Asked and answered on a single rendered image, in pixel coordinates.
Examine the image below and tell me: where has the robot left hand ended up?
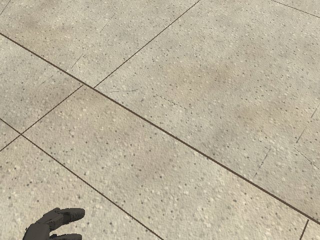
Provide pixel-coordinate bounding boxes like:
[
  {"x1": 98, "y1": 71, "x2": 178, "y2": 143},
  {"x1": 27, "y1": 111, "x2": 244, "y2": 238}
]
[{"x1": 22, "y1": 207, "x2": 85, "y2": 240}]

